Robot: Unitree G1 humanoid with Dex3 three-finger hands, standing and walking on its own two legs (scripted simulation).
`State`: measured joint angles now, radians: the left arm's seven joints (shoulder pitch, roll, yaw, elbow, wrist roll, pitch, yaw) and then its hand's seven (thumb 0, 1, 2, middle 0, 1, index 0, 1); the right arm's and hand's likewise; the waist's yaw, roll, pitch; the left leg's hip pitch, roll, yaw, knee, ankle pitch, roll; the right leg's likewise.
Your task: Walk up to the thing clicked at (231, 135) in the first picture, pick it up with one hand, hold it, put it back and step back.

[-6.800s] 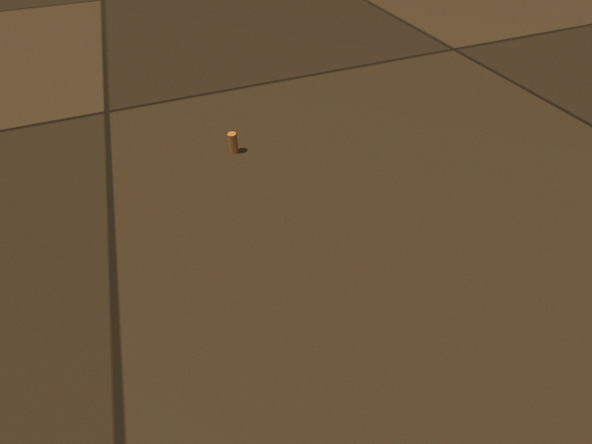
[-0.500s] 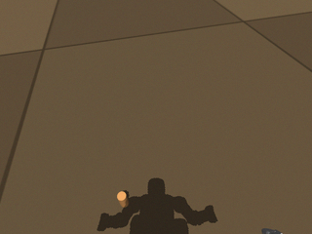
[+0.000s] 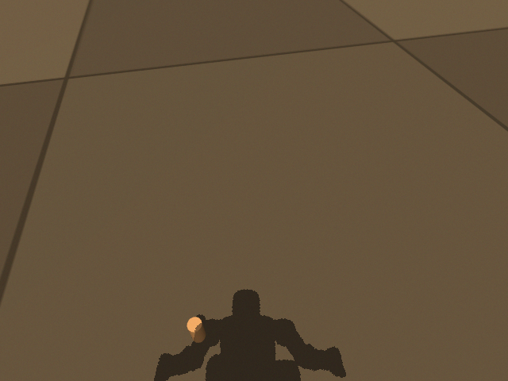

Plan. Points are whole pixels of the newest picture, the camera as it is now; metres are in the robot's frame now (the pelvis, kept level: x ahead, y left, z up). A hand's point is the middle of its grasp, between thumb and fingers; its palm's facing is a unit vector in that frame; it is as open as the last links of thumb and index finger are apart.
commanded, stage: walk up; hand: left
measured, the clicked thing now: (196, 330) +0.45 +0.22 -0.71
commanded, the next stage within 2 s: none
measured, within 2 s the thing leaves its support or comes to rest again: neither
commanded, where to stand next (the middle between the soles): +0.07 -0.02 m, yaw +1 degrees
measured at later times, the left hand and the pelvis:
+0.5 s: hand out of the picture +0.10 +0.25 -0.15, palm faces +0.00 -0.93 -0.37, open 7.4 cm; pelvis +0.01 -0.01 +0.00, yaw +1 degrees
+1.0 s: hand out of the picture +0.10 +0.26 -0.15, palm faces +0.02 -0.93 -0.37, open 7.4 cm; pelvis +0.01 -0.01 +0.00, yaw +1 degrees
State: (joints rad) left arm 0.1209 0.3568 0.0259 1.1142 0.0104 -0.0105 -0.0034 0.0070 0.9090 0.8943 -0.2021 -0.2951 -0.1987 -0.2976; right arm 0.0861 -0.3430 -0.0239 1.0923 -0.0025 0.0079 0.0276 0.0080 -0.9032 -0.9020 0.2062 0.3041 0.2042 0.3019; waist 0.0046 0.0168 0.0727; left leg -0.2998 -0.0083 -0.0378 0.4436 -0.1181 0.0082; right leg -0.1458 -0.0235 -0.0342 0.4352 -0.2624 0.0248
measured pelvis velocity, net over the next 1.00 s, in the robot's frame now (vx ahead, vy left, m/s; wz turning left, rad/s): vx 0.01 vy -0.01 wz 0.02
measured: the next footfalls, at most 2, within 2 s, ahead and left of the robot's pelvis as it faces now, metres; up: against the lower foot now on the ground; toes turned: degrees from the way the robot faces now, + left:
left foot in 1.54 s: -0.04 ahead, +0.14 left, +0.00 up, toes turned +5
right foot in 1.90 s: +0.15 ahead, -0.11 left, +0.00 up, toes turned +1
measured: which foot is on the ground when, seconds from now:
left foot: down 0.00-1.00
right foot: down 0.00-1.00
